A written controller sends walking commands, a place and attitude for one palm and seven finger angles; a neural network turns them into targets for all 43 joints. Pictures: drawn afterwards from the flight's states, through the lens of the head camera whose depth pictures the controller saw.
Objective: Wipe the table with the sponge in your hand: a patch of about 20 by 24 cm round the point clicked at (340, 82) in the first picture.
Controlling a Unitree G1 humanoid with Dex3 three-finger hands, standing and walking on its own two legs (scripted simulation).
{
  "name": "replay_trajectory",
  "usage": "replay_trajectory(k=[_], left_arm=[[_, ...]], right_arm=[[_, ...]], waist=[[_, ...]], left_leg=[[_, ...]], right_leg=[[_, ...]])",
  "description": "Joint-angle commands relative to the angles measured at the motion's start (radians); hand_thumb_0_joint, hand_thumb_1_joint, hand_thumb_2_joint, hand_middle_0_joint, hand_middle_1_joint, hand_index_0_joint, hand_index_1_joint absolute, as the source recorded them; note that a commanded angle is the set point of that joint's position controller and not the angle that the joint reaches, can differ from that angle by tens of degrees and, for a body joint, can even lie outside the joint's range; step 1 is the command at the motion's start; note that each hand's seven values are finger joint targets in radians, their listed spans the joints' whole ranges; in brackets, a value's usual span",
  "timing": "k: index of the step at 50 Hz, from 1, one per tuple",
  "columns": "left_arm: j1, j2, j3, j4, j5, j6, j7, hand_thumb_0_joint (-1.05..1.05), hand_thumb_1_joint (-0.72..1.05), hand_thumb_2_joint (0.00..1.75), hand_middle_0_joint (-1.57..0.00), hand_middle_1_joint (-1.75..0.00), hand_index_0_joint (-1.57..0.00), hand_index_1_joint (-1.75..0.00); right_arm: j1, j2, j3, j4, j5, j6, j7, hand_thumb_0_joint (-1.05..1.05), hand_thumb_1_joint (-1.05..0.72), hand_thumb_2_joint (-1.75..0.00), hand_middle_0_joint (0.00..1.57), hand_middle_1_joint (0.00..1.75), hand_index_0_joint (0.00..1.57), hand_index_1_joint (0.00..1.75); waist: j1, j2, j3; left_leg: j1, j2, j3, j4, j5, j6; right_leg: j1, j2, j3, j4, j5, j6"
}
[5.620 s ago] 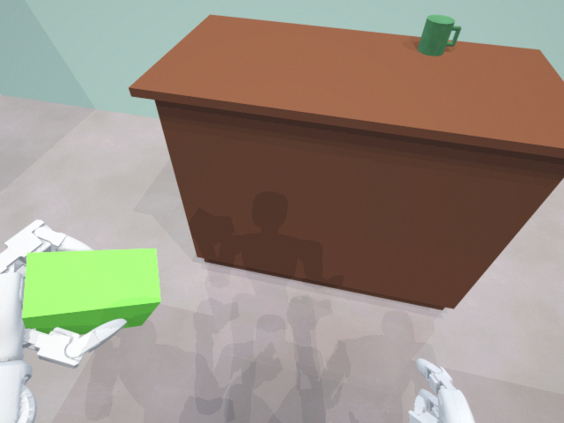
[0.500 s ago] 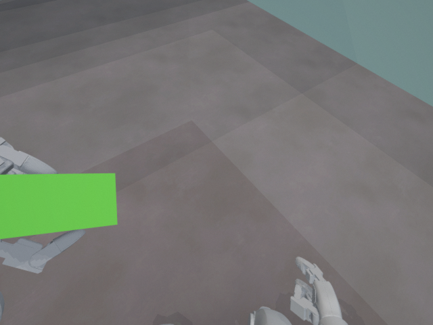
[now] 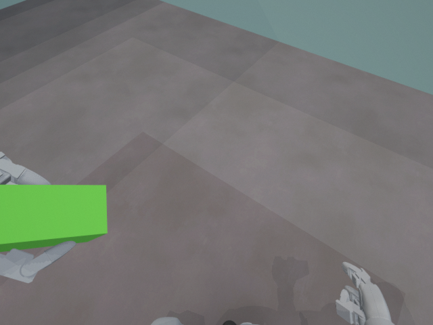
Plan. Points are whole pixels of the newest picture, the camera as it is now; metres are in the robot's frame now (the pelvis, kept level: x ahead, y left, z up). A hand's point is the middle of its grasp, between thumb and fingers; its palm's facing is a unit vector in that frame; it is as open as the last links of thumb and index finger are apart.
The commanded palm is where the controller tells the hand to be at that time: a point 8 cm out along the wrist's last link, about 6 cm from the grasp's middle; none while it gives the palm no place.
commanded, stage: turn to face it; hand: left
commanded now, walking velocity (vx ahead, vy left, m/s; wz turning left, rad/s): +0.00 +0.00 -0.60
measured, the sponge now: (63, 218) +0.23 +0.21 +0.16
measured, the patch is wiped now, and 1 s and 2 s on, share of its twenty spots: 0.00 0.00 0.00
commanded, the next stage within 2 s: none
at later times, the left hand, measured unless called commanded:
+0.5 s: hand (115, 213) +0.23 +0.14 +0.17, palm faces +0.12 -0.85 -0.51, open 10.1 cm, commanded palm +0.18 +0.20 +0.18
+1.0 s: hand (166, 243) +0.20 +0.07 +0.17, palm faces -0.14 -0.91 -0.39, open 10.1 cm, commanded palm +0.17 +0.13 +0.18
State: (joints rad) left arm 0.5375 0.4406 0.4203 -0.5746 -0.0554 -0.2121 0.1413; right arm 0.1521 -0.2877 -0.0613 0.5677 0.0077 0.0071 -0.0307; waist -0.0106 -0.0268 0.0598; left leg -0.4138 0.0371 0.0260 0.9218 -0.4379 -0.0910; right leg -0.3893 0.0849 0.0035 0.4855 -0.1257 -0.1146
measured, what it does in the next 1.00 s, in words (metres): walks backwards, turning right: left foot, then right foot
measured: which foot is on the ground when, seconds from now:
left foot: up 0.00-0.16, down 0.18-0.50, up 0.52-0.80, down 0.82-1.00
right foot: down 0.00-0.20, up 0.22-0.46, down 0.48-0.84, up 0.86-1.00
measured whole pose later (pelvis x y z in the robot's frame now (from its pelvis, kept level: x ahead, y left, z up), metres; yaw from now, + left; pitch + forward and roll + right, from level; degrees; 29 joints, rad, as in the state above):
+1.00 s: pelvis -0.12 +0.00 +0.00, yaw -37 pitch -2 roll -2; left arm 0.43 0.34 0.36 -0.52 0.00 -0.18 0.14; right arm 0.20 -0.18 -0.01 0.53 0.02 -0.01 0.00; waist 0.04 0.01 0.08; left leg -0.25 0.16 0.15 0.57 -0.28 -0.04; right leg -0.52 0.00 -0.05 1.08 -0.43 0.06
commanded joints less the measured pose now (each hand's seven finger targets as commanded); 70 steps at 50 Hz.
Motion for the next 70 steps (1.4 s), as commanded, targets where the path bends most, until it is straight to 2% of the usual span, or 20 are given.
replay_trajectory(k=[1, 7, 8, 10, 11, 14, 22, 23, 25, 27, 30, 38, 40, 42, 43, 46, 56, 59, 64, 70], left_arm=[[-0.025, 0.107, 0.097, -0.122, -0.011, -0.036, 0.030, 0.00, 0.10, 1.30, -1.20, -1.60, -1.20, -1.60], [-0.117, 0.123, 0.067, -0.208, 0.012, -0.034, 0.021, 0.00, 0.10, 1.30, -1.20, -1.60, -1.20, -1.60], [-0.139, 0.127, 0.065, -0.223, 0.013, -0.041, 0.016, 0.00, 0.10, 1.30, -1.20, -1.60, -1.20, -1.60], [-0.154, 0.141, 0.092, -0.252, 0.020, -0.060, 0.003, 0.00, 0.10, 1.30, -1.20, -1.60, -1.20, -1.60], [-0.183, 0.157, 0.104, -0.269, 0.041, -0.058, 0.008, 0.00, 0.10, 1.30, -1.20, -1.60, -1.20, -1.60], [-0.199, 0.087, 0.047, -0.213, 0.039, -0.038, -0.004, 0.00, 0.10, 1.30, -1.20, -1.60, -1.20, -1.60], [-0.237, 0.089, 0.019, -0.148, 0.038, -0.021, -0.004, 0.00, 0.10, 1.30, -1.20, -1.60, -1.20, -1.60], [-0.227, 0.109, 0.040, -0.156, 0.038, -0.026, -0.002, 0.00, 0.10, 1.30, -1.20, -1.60, -1.20, -1.60], [-0.096, 0.198, 0.145, -0.115, 0.030, -0.041, 0.018, 0.00, 0.10, 1.30, -1.20, -1.60, -1.20, -1.60], [-0.006, 0.210, 0.189, -0.203, -0.009, -0.034, 0.019, 0.00, 0.10, 1.30, -1.20, -1.60, -1.20, -1.60], [0.043, 0.186, 0.216, -0.281, -0.016, -0.053, 0.025, 0.00, 0.10, 1.30, -1.20, -1.60, -1.20, -1.60], [0.006, 0.122, 0.145, -0.167, -0.001, -0.026, 0.028, 0.00, 0.10, 1.30, -1.20, -1.60, -1.20, -1.60], [-0.067, 0.103, 0.100, -0.197, 0.004, -0.035, 0.017, 0.00, 0.10, 1.30, -1.20, -1.60, -1.20, -1.60], [-0.119, 0.112, 0.104, -0.205, 0.029, -0.057, 0.008, 0.00, 0.10, 1.30, -1.20, -1.60, -1.20, -1.60], [-0.177, 0.120, 0.090, -0.224, 0.045, -0.065, 0.013, 0.00, 0.10, 1.30, -1.20, -1.60, -1.20, -1.60], [-0.185, 0.051, -0.002, -0.204, 0.047, -0.056, 0.005, 0.00, 0.10, 1.30, -1.20, -1.60, -1.20, -1.60], [-0.160, 0.111, 0.067, -0.168, 0.024, -0.044, 0.002, 0.00, 0.10, 1.30, -1.20, -1.60, -1.20, -1.60], [-0.037, 0.190, 0.172, -0.085, 0.007, -0.039, 0.022, 0.00, 0.10, 1.30, -1.20, -1.60, -1.20, -1.60], [0.042, 0.169, 0.200, -0.230, -0.016, -0.044, 0.030, 0.00, 0.10, 1.30, -1.20, -1.60, -1.20, -1.60], [0.029, 0.124, 0.146, -0.167, -0.003, -0.024, 0.031, 0.00, 0.10, 1.30, -1.20, -1.60, -1.20, -1.60]], right_arm=[[-0.060, -0.043, 0.013, -0.169, 0.006, -0.030, 0.007, 0.00, -0.90, -0.90, 0.20, 0.30, 0.20, 0.30], [-0.019, -0.047, 0.012, -0.172, -0.005, -0.007, 0.018, 0.00, -0.90, -0.90, 0.20, 0.30, 0.20, 0.30], [-0.012, -0.053, 0.010, -0.178, -0.007, -0.010, 0.016, 0.00, -0.90, -0.90, 0.20, 0.30, 0.20, 0.30], [-0.051, -0.064, 0.004, -0.196, -0.015, -0.026, 0.008, 0.00, -0.90, -0.90, 0.20, 0.30, 0.20, 0.30], [-0.053, -0.022, 0.013, -0.196, -0.011, -0.038, 0.004, 0.00, -0.90, -0.90, 0.20, 0.30, 0.20, 0.30], [-0.031, -0.026, 0.006, -0.176, 0.004, -0.053, 0.017, 0.00, -0.90, -0.90, 0.20, 0.30, 0.20, 0.30], [0.028, -0.055, 0.005, -0.161, 0.007, -0.100, 0.032, 0.00, -0.90, -0.90, 0.20, 0.30, 0.20, 0.30], [0.024, -0.047, 0.006, -0.163, 0.014, -0.102, 0.038, 0.00, -0.90, -0.90, 0.20, 0.30, 0.20, 0.30], [-0.029, 0.004, 0.031, -0.190, 0.008, -0.091, 0.031, 0.00, -0.90, -0.90, 0.20, 0.30, 0.20, 0.30], [-0.054, 0.009, 0.023, -0.191, 0.013, -0.058, 0.031, 0.00, -0.90, -0.90, 0.20, 0.30, 0.20, 0.30], [-0.098, 0.023, 0.036, -0.169, 0.005, -0.009, 0.035, 0.00, -0.90, -0.90, 0.20, 0.30, 0.20, 0.30], [-0.048, -0.029, 0.013, -0.161, 0.003, -0.012, 0.015, 0.00, -0.90, -0.90, 0.20, 0.30, 0.20, 0.30], [-0.019, -0.042, 0.008, -0.165, 0.004, -0.020, 0.005, 0.00, -0.90, -0.90, 0.20, 0.30, 0.20, 0.30], [-0.052, -0.068, -0.003, -0.192, 0.000, -0.030, -0.008, 0.00, -0.90, -0.90, 0.20, 0.30, 0.20, 0.30], [-0.064, -0.035, 0.010, -0.193, -0.008, -0.042, -0.008, 0.00, -0.90, -0.90, 0.20, 0.30, 0.20, 0.30], [-0.030, -0.050, -0.008, -0.170, 0.011, -0.066, 0.013, 0.00, -0.90, -0.90, 0.20, 0.30, 0.20, 0.30], [0.045, -0.048, 0.002, -0.170, 0.007, -0.112, 0.041, 0.00, -0.90, -0.90, 0.20, 0.30, 0.20, 0.30], [-0.008, -0.006, 0.021, -0.192, 0.015, -0.095, 0.034, 0.00, -0.90, -0.90, 0.20, 0.30, 0.20, 0.30], [-0.095, 0.022, 0.038, -0.169, 0.013, -0.012, 0.026, 0.00, -0.90, -0.90, 0.20, 0.30, 0.20, 0.30], [-0.066, -0.015, 0.018, -0.173, 0.006, 0.007, 0.010, 0.00, -0.90, -0.90, 0.20, 0.30, 0.20, 0.30]], waist=[[0.050, -0.079, -0.247], [0.037, -0.037, -0.239], [0.031, 0.008, -0.215], [0.048, 0.314, -0.151], [0.052, 0.339, -0.135], [0.042, 0.244, -0.043], [0.018, 0.262, -0.118], [0.024, 0.190, -0.151], [0.052, -0.193, -0.196], [0.042, -0.183, -0.259], [0.027, -0.038, -0.278], [0.035, -0.098, -0.185], [0.013, -0.014, -0.176], [0.038, 0.351, -0.118], [0.025, 0.357, -0.081], [0.028, 0.275, -0.042], [0.020, 0.276, -0.151], [0.046, -0.260, -0.247], [0.024, -0.094, -0.254], [0.040, -0.114, -0.200]], left_leg=[[-0.010, -0.008, -0.007, -0.119, -0.037, 0.020], [0.263, -0.006, 0.026, -0.468, 0.017, 0.062], [0.326, 0.044, -0.003, -0.542, 0.015, 0.086], [0.346, 0.357, -0.244, -0.690, 0.062, 0.208], [0.203, 0.449, -0.261, -0.711, 0.126, 0.253], [0.196, 0.378, -0.008, -0.604, 0.410, 0.213], [0.287, 0.306, 0.153, -0.310, 0.724, 0.088], [0.235, 0.279, 0.160, -0.181, 0.657, 0.069], [-0.188, 0.073, 0.122, 0.219, -0.197, 0.001], [-0.206, 0.090, -0.064, 0.361, -0.134, -0.007], [-0.130, 0.081, -0.029, 0.256, -0.045, -0.012], [0.177, 0.011, 0.033, -0.286, 0.015, 0.026], [0.331, 0.075, 0.007, -0.529, 0.078, 0.063], [0.262, 0.430, -0.276, -0.698, 0.095, 0.221], [0.110, 0.475, -0.311, -0.715, 0.102, 0.252], [0.179, 0.368, -0.036, -0.596, 0.320, 0.206], [0.221, 0.312, 0.154, -0.318, 0.496, 0.080], [-0.222, 0.069, 0.058, 0.228, -0.207, -0.009], [-0.183, 0.094, -0.023, 0.219, -0.036, -0.018], [0.029, 0.037, 0.026, -0.131, 0.004, 0.011]], right_leg=[[0.257, -0.294, 0.395, -0.194, 0.033, -0.021], [0.069, -0.230, 0.402, -0.209, -0.192, 0.032], [-0.011, -0.187, 0.378, -0.159, -0.246, 0.060], [-0.208, -0.016, 0.153, 0.264, -0.327, 0.130], [-0.163, -0.037, 0.057, 0.558, -0.351, 0.151], [-0.203, -0.112, -0.010, 0.629, -0.310, 0.174], [0.162, -0.045, -0.188, 0.029, -0.119, 0.171], [0.268, -0.086, -0.148, -0.055, 0.019, 0.149], [0.492, -0.396, 0.317, -0.016, 0.831, -0.034], [0.437, -0.419, 0.388, -0.022, 0.621, -0.058], [0.336, -0.350, 0.252, -0.044, 0.379, -0.047], [0.011, -0.274, 0.350, -0.157, -0.170, -0.021], [-0.072, -0.207, 0.301, -0.033, -0.195, 0.049], [-0.209, -0.039, 0.067, 0.480, -0.407, 0.142], [-0.162, -0.080, 0.044, 0.709, -0.391, 0.153], [-0.218, -0.122, -0.016, 0.735, -0.333, 0.175], [0.209, -0.075, -0.165, -0.011, -0.111, 0.168], [0.456, -0.412, 0.355, -0.029, 0.790, -0.027], [0.402, -0.357, 0.208, -0.022, 0.536, -0.048], [0.197, -0.314, 0.294, -0.102, 0.168, -0.059]])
